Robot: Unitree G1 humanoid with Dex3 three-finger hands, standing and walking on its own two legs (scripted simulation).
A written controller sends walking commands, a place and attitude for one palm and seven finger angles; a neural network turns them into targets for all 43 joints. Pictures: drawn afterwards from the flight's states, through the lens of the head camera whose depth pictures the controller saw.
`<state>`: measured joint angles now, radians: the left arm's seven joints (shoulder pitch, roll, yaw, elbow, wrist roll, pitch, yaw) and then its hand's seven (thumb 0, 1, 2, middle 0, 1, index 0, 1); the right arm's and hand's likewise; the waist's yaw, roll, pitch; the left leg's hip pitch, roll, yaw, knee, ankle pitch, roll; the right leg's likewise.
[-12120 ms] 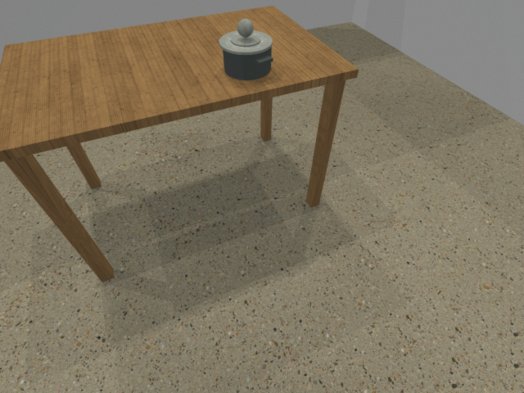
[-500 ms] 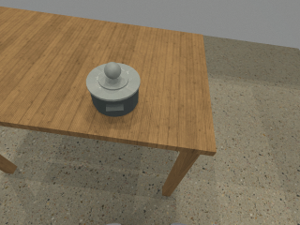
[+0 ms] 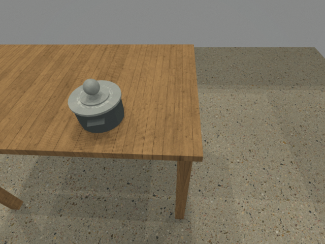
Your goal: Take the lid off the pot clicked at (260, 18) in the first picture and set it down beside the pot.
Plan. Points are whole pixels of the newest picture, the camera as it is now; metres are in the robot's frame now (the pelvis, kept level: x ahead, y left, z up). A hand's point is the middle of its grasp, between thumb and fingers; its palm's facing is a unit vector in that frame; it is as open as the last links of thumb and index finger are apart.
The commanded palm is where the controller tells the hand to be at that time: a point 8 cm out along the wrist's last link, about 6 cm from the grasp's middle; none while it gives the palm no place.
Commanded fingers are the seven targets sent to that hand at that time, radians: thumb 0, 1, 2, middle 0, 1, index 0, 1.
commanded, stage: come to a stop and stand still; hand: left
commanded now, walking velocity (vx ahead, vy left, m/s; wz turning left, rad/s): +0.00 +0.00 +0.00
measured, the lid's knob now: (91, 86) +0.54 +0.23 +0.10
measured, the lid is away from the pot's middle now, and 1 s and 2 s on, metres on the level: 0.00 0.00 0.00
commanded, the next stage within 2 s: look again from close up in 0.26 s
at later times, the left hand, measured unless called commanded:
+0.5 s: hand out of the picture -0.04 +0.18 -0.17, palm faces +0.03 -0.98 -0.18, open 7.4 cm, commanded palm none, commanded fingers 0.00 0.90 0.90 -0.20 -0.30 -0.20 -0.30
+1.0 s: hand out of the picture -0.01 +0.27 -0.18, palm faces +0.00 -0.98 -0.19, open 7.4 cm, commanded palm none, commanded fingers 0.00 0.90 0.90 -0.20 -0.30 -0.20 -0.30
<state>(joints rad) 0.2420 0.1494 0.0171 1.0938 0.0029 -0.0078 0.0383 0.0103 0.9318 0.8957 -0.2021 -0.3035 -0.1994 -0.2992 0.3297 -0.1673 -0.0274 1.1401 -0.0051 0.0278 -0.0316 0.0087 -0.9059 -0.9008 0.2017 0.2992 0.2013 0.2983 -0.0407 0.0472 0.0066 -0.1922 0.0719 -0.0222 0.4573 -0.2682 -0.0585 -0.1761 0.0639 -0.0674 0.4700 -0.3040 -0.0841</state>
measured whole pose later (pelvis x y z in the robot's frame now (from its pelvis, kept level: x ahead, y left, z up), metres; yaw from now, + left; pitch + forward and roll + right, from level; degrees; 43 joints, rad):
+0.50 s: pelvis -0.02 +0.02 +0.00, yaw -1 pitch -1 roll +0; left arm 0.35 0.11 0.00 1.10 0.02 -0.02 0.06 0.01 0.90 0.90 -0.20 -0.30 -0.20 -0.30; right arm 0.26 -0.16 -0.02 1.06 0.00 0.01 -0.04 0.02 -0.92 -0.90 0.20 0.30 0.20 0.30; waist 0.00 0.01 0.04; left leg -0.26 0.03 0.03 0.61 -0.34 -0.01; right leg -0.18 0.05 -0.04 0.44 -0.25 -0.06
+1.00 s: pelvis -0.01 +0.09 +0.00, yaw -1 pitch +0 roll +0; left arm 0.31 0.18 0.00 1.07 0.02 0.01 0.04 0.01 0.91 0.90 -0.20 -0.30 -0.19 -0.30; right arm 0.29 -0.15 0.01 1.07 0.00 -0.02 -0.03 0.01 -0.92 -0.90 0.21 0.30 0.21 0.30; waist 0.00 -0.03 0.02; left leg -0.20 -0.08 0.08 0.45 -0.26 0.11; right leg -0.19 -0.06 -0.01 0.47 -0.28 0.04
